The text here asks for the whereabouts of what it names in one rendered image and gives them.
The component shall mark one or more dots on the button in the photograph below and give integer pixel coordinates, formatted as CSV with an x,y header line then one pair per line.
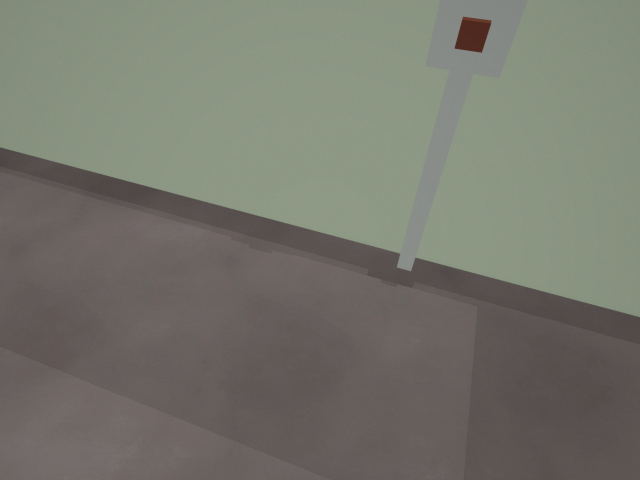
x,y
472,34

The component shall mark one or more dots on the panel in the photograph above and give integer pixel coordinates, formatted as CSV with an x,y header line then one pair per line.
x,y
505,16

